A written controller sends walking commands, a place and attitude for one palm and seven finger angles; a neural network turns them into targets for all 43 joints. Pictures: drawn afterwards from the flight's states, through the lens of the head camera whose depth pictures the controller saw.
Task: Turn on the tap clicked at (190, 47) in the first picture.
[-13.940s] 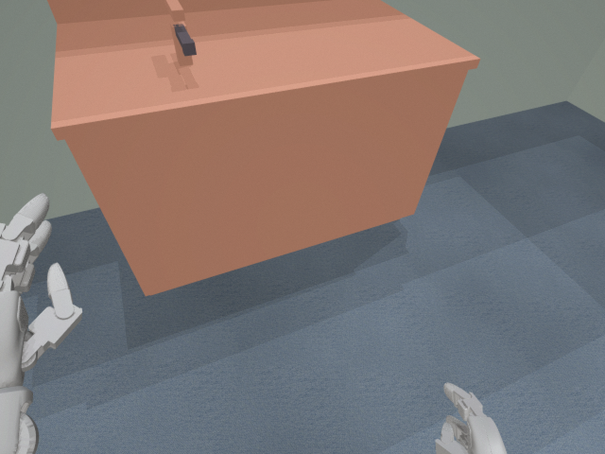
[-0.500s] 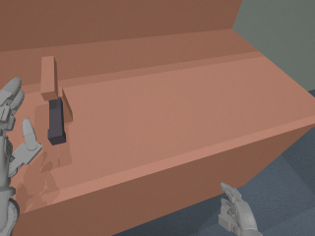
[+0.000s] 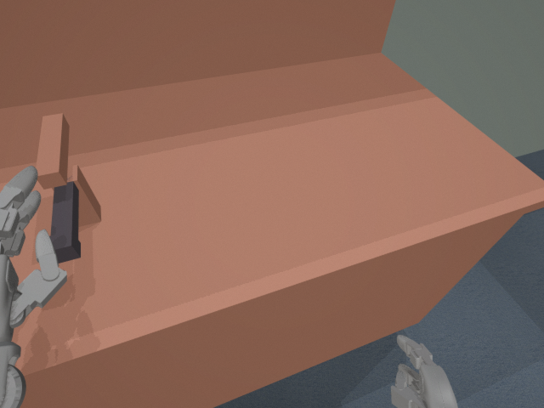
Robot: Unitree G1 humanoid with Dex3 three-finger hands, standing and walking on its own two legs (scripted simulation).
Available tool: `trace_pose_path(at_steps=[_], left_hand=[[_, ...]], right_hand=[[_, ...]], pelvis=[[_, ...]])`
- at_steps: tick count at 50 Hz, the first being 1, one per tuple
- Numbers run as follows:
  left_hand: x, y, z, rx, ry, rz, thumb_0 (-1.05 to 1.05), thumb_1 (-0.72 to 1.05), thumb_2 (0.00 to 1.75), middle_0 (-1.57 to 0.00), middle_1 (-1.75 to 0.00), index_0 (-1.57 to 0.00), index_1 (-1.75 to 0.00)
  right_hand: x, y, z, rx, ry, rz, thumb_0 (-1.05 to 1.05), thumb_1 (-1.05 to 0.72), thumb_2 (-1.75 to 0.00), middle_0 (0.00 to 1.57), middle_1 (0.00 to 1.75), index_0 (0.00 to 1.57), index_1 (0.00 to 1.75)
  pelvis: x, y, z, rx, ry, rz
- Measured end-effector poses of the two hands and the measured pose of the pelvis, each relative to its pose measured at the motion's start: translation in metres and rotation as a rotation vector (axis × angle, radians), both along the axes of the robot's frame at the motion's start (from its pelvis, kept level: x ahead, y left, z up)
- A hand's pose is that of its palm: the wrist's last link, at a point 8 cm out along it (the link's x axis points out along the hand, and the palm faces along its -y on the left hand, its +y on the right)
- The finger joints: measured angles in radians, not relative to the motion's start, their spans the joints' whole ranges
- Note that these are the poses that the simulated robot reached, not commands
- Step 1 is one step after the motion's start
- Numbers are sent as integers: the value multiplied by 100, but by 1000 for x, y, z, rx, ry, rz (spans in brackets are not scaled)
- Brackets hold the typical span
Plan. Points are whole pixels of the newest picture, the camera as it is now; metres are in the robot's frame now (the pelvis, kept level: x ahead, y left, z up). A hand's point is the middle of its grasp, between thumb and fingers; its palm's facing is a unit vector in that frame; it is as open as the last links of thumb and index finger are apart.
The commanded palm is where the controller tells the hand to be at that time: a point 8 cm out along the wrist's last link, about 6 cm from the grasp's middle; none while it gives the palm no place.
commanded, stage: come to a stop and stand still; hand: left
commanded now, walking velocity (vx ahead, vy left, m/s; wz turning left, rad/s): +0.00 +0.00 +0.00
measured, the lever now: (64, 247) +0.27 +0.30 +0.11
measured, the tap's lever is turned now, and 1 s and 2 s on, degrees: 0 0 0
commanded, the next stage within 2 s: look again from close up in 0.10 s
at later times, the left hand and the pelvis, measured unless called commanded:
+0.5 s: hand (60, 277) +0.21 +0.25 +0.15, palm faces +0.38 -0.85 -0.37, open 7.5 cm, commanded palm +0.16 +0.28 +0.17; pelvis +0.00 +0.00 +0.00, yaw +0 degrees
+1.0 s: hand (76, 304) +0.18 +0.22 +0.16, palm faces +0.31 -0.83 -0.47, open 7.5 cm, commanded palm +0.12 +0.26 +0.17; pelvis -0.03 -0.02 +0.00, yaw +0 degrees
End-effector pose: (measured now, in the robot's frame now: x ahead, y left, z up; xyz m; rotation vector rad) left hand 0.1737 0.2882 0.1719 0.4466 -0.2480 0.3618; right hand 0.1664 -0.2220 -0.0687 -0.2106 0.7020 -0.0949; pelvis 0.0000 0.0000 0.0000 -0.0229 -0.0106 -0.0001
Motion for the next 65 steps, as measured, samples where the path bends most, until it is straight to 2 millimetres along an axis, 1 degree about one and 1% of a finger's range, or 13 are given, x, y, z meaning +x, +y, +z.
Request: trace_pose_path(at_steps=[6,10,15,28,34,38,42,48,54,57,60,63,65], left_hand=[[0,-7,-5,-28,13,-5,2,89,90,-21,-30,-21,-30],[-1,-9,-2,-20,6,-18,2,89,90,-21,-30,-21,-30],[-2,-6,2,0,-1,-20,2,89,90,-21,-30,-21,-30],[-1,4,-5,-23,25,-1,2,89,90,-21,-30,-21,-30],[1,7,-2,-20,13,-7,2,89,90,-21,-30,-21,-30],[2,4,4,7,-7,-30,2,89,90,-21,-30,-21,-30],[-2,-5,6,40,4,-55,2,89,90,-20,-30,-20,-30],[-20,-25,9,84,40,-83,2,89,90,-21,-30,-21,-30],[-41,-41,9,81,25,-60,2,88,90,-21,-30,-21,-30],[-44,-41,3,24,30,-15,2,88,90,-21,-30,-21,-30],[-43,-37,-2,-6,37,23,2,88,90,-21,-30,-21,-30],[-41,-29,-4,-3,32,40,2,88,90,-21,-30,-21,-30],[-43,-23,-4,5,37,46,2,88,90,-21,-30,-21,-30]], right_hand=[[-3,-4,2,-6,-3,1,1,-90,-90,21,30,21,30],[-4,-5,3,-12,-1,2,1,-90,-90,21,30,21,30],[-3,-5,4,-15,0,1,1,-90,-90,21,30,21,30],[3,8,3,-11,8,20,1,-90,-90,21,30,21,30],[6,15,5,-11,8,26,1,-90,-90,21,30,21,30],[7,19,6,-3,0,39,1,-90,-90,21,30,21,30],[4,19,2,19,-6,50,1,-90,-90,21,30,21,30],[-12,8,-9,47,13,57,1,-90,-90,21,30,21,30],[-35,-19,-20,31,54,25,1,-90,-90,21,30,21,30],[-48,-34,-21,6,84,-11,1,-90,-90,21,30,21,30],[-57,-44,-18,-24,98,-35,1,-90,-90,21,30,21,30],[-60,-49,-19,-57,97,-42,1,-90,-90,20,30,20,30],[-61,-48,-17,-64,104,-50,1,-90,-90,20,30,20,30]], pelvis=[[-3,-4,1,0,-2,0],[-4,-5,1,1,-2,1],[-4,-3,1,1,-1,2],[-2,4,2,2,0,10],[-2,6,2,4,4,7],[-7,4,1,13,10,2],[-15,-2,0,18,16,-1],[-28,-17,-2,-1,23,7],[-41,-33,-8,-11,32,4],[-41,-34,-6,12,41,2],[-39,-32,-4,27,53,21],[-40,-27,-6,10,58,53],[-45,-23,-4,18,44,54]])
